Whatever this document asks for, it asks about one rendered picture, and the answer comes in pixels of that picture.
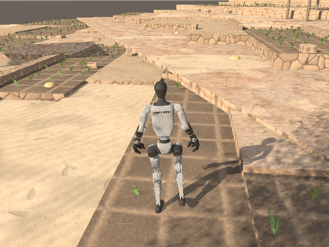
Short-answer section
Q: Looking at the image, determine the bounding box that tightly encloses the robot right hand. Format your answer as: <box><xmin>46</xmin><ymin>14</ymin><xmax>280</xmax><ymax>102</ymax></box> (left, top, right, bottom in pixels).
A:
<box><xmin>188</xmin><ymin>139</ymin><xmax>199</xmax><ymax>152</ymax></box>

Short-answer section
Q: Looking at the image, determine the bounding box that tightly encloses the robot right upper arm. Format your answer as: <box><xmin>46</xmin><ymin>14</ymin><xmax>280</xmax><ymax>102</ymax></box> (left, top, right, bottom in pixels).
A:
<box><xmin>173</xmin><ymin>103</ymin><xmax>190</xmax><ymax>131</ymax></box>

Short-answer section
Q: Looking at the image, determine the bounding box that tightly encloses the robot left hand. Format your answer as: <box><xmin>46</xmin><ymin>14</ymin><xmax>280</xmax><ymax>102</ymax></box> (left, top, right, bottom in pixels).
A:
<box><xmin>133</xmin><ymin>143</ymin><xmax>145</xmax><ymax>154</ymax></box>

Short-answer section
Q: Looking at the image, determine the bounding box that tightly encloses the humanoid robot torso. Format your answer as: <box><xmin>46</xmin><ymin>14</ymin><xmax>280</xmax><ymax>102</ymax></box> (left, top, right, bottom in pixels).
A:
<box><xmin>151</xmin><ymin>102</ymin><xmax>175</xmax><ymax>154</ymax></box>

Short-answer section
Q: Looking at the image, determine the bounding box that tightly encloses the left robot forearm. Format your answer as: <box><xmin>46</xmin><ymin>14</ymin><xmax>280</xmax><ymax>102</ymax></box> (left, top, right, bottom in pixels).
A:
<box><xmin>134</xmin><ymin>126</ymin><xmax>143</xmax><ymax>144</ymax></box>

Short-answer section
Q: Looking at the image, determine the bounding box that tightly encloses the right robot forearm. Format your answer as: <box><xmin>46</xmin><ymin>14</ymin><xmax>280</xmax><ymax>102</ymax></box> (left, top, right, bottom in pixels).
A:
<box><xmin>185</xmin><ymin>123</ymin><xmax>197</xmax><ymax>142</ymax></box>

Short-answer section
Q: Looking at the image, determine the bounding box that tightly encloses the robot right foot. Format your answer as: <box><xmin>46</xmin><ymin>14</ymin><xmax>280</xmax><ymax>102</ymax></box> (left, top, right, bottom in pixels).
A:
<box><xmin>178</xmin><ymin>197</ymin><xmax>185</xmax><ymax>206</ymax></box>

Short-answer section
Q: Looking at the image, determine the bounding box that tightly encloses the robot left upper arm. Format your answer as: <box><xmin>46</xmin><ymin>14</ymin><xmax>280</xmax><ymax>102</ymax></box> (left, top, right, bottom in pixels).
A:
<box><xmin>138</xmin><ymin>104</ymin><xmax>151</xmax><ymax>133</ymax></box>

